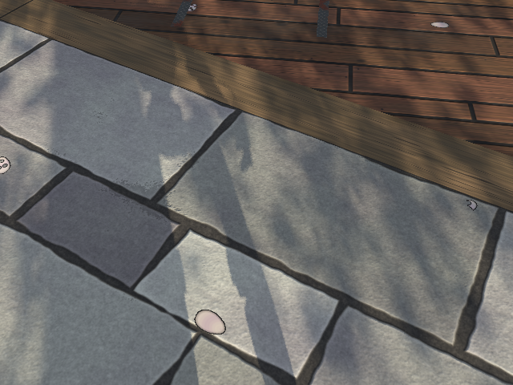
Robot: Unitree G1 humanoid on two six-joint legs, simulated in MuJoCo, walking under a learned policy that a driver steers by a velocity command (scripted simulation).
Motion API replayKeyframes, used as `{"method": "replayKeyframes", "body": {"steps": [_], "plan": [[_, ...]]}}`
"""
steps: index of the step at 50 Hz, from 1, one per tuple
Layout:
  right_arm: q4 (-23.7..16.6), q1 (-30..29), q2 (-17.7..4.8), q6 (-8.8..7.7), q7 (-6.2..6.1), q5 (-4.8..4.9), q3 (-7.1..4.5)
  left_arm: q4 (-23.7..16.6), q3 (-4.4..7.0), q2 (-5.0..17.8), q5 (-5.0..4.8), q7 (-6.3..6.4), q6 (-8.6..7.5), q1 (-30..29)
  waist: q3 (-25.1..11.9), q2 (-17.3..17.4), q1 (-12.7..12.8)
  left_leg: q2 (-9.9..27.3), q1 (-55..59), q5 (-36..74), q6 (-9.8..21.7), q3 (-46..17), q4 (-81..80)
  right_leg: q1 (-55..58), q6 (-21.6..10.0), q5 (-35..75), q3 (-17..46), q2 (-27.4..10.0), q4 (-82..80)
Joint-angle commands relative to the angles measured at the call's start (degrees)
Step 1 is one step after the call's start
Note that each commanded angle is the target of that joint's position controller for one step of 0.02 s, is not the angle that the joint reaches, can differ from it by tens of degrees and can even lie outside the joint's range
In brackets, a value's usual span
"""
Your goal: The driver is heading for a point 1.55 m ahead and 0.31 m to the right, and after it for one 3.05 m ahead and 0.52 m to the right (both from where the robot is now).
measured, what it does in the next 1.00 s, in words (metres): stands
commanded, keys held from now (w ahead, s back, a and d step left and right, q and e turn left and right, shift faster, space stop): no key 1.00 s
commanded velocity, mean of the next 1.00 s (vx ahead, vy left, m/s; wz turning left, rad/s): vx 0.02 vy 0.00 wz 0.00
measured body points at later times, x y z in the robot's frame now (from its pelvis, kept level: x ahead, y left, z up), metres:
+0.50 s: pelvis +0.05 -0.02 +0.00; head +0.06 -0.02 +0.45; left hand +0.13 +0.24 -0.14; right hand +0.12 -0.29 -0.14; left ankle +0.04 +0.09 -0.74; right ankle +0.05 -0.15 -0.74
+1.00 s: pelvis +0.04 -0.02 +0.00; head +0.05 -0.02 +0.45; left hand +0.08 +0.23 -0.15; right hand +0.07 -0.27 -0.15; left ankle +0.04 +0.09 -0.74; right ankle +0.05 -0.15 -0.74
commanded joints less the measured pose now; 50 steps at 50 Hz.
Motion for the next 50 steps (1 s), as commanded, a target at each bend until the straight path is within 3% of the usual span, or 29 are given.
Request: {"method": "replayKeyframes", "body": {"steps": [1, 2, 3, 4, 6, 11, 18, 30, 50], "plan": [[-1.7, -0.64, -5.81, -0.24, -0.31, -0.15, -0.59, -1.11, 1.36, 7.24, 0.91, 0.29, -0.31, 3.32, -1.0, 2.24, 1.13, 8.82, -6.95, -13.21, 1.27, -8.38, -6.09, 12.74, -2.37, 11.11, 3.29, -3.56, -8.99], [-1.3, 3.68, -5.59, -0.11, -0.36, -0.19, -0.82, -0.61, 2.15, 10.98, -0.22, 0.43, -0.36, 1.08, -0.41, -5.46, -3.25, 4.87, -5.61, -11.38, -0.35, -5.18, -5.79, 9.74, -4.3, 6.27, 3.5, -3.6, -7.9], [-1.03, 1.87, -6.18, 0.33, -0.77, -0.53, -0.77, -0.13, 1.75, 7.58, -0.68, -0.01, -0.6, 0.63, -0.36, -5.22, -1.3, 3.99, -0.15, -7.92, -1.55, -3.28, -3.92, 4.8, -3.98, -1.83, 2.84, -2.02, -9.68], [-1.08, 0.69, -6.89, 0.75, -1.06, -0.2, -1.01, 0.36, 1.2, 5.52, -0.29, -0.23, -0.95, 0.59, -0.05, -4.12, -0.86, 4.18, 1.72, -5.66, -1.62, -3.18, -2.86, 3.42, -2.79, -3.22, 2.34, -1.21, -10.54], [-0.62, 0.41, -6.89, 1.37, -1.55, 0.05, -1.05, 0.86, 1.0, 5.19, -0.1, -0.44, -1.61, -0.39, -0.65, -3.24, -0.71, 4.73, 2.67, -1.47, -1.08, -3.49, -1.96, 4.89, -1.43, 3.04, 1.5, -0.39, -9.71], [0.53, 0.02, -6.91, 1.51, -1.45, 0.42, -1.24, 2.97, 0.88, 5.56, -0.6, -0.19, -1.94, 0.59, -3.36, -0.28, 0.05, 5.46, 4.49, 6.23, -1.01, -3.6, -0.87, 9.35, -2.07, 12.21, 0.58, 0.15, -7.11], [2.58, 0.61, -7.19, 2.16, -1.75, 0.61, -1.43, 4.64, 0.74, 5.42, -0.69, -0.08, -1.39, -0.29, -3.25, 2.0, 0.1, 5.72, 5.9, 9.22, -1.51, -3.46, -0.28, 10.42, -2.47, 13.96, -0.15, 0.85, -6.83], [5.07, 1.61, -7.43, 2.29, -2.26, 0.55, -1.3, 6.65, 0.55, 4.77, -0.57, 0.07, -0.59, -1.0, -1.01, 1.92, 0.08, 5.99, 5.15, 5.65, -1.9, -3.5, -1.1, 10.02, -2.1, 9.22, -1.04, 1.89, -8.11], [7.31, 5.37, -5.51, 1.92, -2.5, 0.53, -0.68, 8.88, -0.17, 3.49, -0.57, 0.48, -0.56, 2.23, 1.17, 2.32, 0.13, 5.77, 3.15, -0.99, -1.84, -3.62, -2.74, 7.87, -1.58, 2.34, -1.58, 2.56, -9.35]]}}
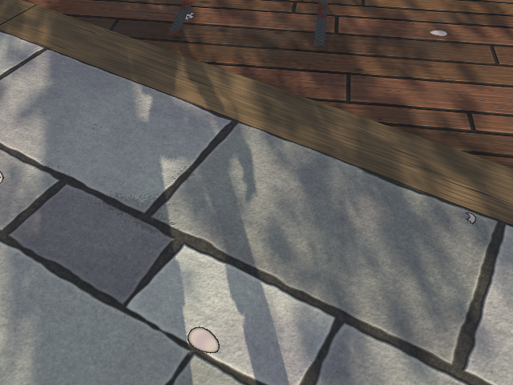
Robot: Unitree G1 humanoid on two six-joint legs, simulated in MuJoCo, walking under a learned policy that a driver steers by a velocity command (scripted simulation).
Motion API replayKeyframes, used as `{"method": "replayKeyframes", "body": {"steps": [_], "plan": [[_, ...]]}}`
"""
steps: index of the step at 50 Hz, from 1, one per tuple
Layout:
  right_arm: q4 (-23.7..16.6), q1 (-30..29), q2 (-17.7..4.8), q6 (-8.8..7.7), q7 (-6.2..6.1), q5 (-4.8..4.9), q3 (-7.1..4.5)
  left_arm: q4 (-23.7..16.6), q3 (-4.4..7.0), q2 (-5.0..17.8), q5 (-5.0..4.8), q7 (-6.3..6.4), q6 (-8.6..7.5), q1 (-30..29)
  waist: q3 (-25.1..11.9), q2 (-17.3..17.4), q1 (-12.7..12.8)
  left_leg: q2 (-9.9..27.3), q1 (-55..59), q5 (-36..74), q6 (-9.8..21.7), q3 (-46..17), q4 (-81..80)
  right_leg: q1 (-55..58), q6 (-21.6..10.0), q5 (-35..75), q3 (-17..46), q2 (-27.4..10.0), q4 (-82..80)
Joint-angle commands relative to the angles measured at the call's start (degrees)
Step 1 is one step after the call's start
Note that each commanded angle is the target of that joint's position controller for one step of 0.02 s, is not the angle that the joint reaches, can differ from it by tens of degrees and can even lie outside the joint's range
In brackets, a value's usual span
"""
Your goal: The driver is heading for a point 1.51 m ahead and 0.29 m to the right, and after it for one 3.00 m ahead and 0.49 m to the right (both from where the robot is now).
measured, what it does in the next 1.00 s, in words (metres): stands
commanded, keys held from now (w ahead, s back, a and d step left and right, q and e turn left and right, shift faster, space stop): no key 0.84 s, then w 0.16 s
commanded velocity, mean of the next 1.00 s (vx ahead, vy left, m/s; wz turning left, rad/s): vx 0.02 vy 0.00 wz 0.00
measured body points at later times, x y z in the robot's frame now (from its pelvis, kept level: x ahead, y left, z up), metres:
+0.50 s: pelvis +0.00 +0.00 +0.00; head +0.01 +0.00 +0.45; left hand +0.01 +0.25 -0.16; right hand +0.01 -0.24 -0.16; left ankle -0.01 +0.11 -0.74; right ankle +0.00 -0.13 -0.74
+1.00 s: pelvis +0.02 +0.00 -0.01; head +0.02 -0.01 +0.44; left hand +0.02 +0.24 -0.16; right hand -0.01 -0.25 -0.16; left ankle -0.01 +0.11 -0.74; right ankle -0.01 -0.12 -0.72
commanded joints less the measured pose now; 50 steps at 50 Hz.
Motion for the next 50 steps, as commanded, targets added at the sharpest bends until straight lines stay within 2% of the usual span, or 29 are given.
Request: {"method": "replayKeyframes", "body": {"steps": [1, 19, 42, 43, 44, 45, 46, 47, 48, 49, 50], "plan": [[-1.17, 2.01, -5.65, -0.41, -0.18, 0.02, -0.78, -1.22, 0.72, 5.78, -0.01, 0.21, -0.39, 1.38, 0.06, 0.19, 0.0, 1.86, -1.62, 4.5, 0.92, -1.94, -5.41, -0.77, -1.35, 6.23, 0.59, -0.96, -4.2], [-0.97, 5.55, -4.27, -0.6, -0.23, 0.2, -0.46, -0.79, 0.2, 4.44, -0.17, 0.38, -0.56, 5.24, 0.51, 0.12, -0.02, 1.7, -2.11, 5.29, 1.2, -1.99, -5.26, -1.44, -1.25, 6.5, 0.47, -0.83, -3.96], [-1.37, 8.06, -3.21, -0.71, -0.32, 0.36, -0.52, -1.21, 0.14, 3.48, -0.31, 0.56, -0.6, 7.83, 0.9, 0.13, -0.03, 1.57, -2.12, 6.8, 1.32, -1.95, -4.73, -1.51, -1.18, 7.44, 0.4, -0.76, -3.47], [-0.81, 9.15, -2.8, -0.64, -0.38, 0.36, -0.46, -0.64, 0.01, 2.82, -0.31, 0.59, -0.54, 8.94, -0.48, 0.38, -0.04, 1.11, -1.52, 0.91, 1.52, -1.57, -5.12, -1.0, -1.26, 2.26, -0.51, 0.02, -3.21], [-0.71, 9.5, -3.69, -0.45, -0.57, 0.76, -0.85, -0.52, 0.15, 2.9, -0.64, 0.68, -0.46, 9.2, 0.25, 1.13, -0.2, 0.73, -2.21, -9.33, 2.39, -1.8, -5.33, -2.43, -1.71, -6.16, -2.12, 1.58, -1.25], [-1.04, 9.5, -5.25, -0.35, -0.77, 1.23, -1.42, -0.92, 0.39, 3.29, -0.94, 0.78, -0.55, 8.94, 1.98, 2.55, -0.43, 1.75, -3.89, -20.52, 3.92, -3.71, -6.2, -5.45, -2.35, -15.14, -3.41, 2.72, 1.41], [-1.42, 10.14, -6.29, -0.53, -0.86, 1.53, -1.82, -1.83, 0.46, 3.32, -0.91, 0.75, -0.94, 7.74, 4.51, 3.96, -1.02, 4.58, -5.26, -28.78, 5.82, -7.75, -8.51, -9.77, -3.0, -19.58, -3.6, 2.82, 4.17], [-1.36, 12.13, -7.7, -1.03, -0.76, 1.81, -2.36, -2.98, 0.28, 2.32, -0.87, 0.49, -1.71, 6.08, 6.09, 6.79, -2.04, 9.29, -4.45, -34.01, 8.38, -14.38, -11.87, -14.09, -3.29, -18.27, -4.32, 2.76, 8.99], [-1.16, 13.82, -9.6, -1.63, -0.62, 1.98, -3.13, -3.89, 0.03, 0.98, -1.01, -0.01, -2.67, 5.1, 6.42, 10.54, -2.58, 15.3, -3.29, -36.77, 11.63, -22.6, -15.94, -16.64, -3.49, -13.77, -5.01, 2.19, 16.1], [-1.35, 14.14, -10.03, -2.22, -0.57, 1.78, -3.49, -4.75, 0.14, 1.2, -1.21, -0.59, -3.52, 3.62, 7.74, 10.71, -2.86, 19.45, -4.56, -35.51, 14.07, -28.31, -18.46, -18.63, -4.32, -12.48, -2.7, -0.2, 21.81], [-2.03, 13.26, -9.41, -2.83, -0.46, 1.16, -3.43, -5.56, 0.46, 1.81, -1.59, -1.07, -4.14, 2.54, 8.18, 9.59, -2.49, 20.89, -4.04, -32.57, 14.73, -30.07, -19.26, -21.37, -5.1, -15.44, -0.8, -1.81, 26.24]]}}
Keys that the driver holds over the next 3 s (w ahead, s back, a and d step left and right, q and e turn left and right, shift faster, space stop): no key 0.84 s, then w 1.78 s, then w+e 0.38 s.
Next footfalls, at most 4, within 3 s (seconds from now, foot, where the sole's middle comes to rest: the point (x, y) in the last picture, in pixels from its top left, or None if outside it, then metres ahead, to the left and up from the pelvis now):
1.60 left None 0.48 0.08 -0.78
2.12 right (325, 293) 0.78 -0.17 -0.78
2.70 left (244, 207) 1.10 0.07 -0.78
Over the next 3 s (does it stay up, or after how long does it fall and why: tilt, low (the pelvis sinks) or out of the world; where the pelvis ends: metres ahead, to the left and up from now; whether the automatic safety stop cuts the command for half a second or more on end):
stays up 1.09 -0.02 0.01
